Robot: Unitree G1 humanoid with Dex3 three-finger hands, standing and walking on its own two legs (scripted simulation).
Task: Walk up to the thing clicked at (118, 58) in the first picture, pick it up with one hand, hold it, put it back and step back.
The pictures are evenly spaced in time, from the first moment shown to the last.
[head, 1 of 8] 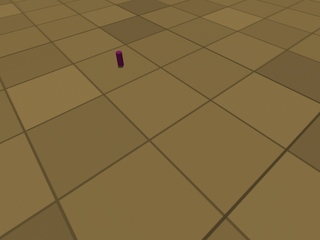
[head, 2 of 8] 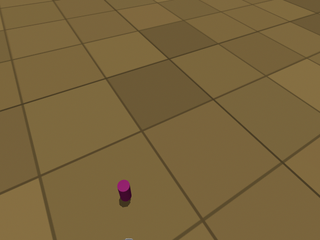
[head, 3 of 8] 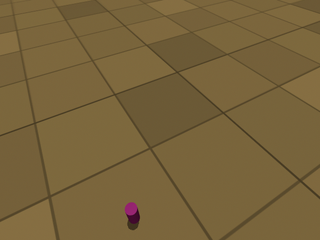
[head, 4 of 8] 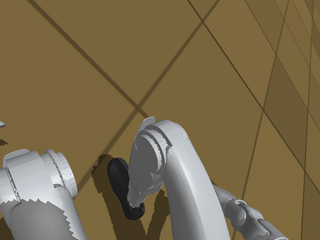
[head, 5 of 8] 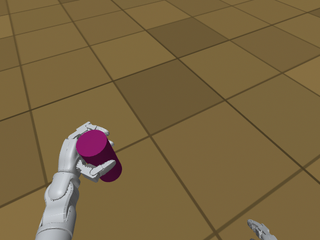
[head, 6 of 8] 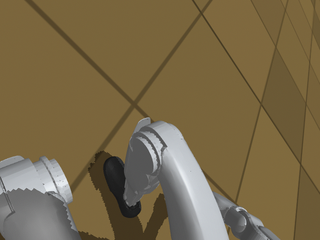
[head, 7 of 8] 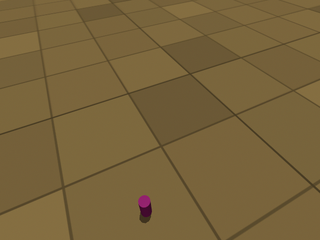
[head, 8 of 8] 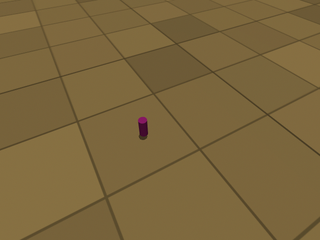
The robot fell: no
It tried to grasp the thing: yes
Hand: left
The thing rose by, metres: 0.69
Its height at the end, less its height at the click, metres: +0.00
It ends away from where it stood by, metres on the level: 0.02
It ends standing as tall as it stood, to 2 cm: yes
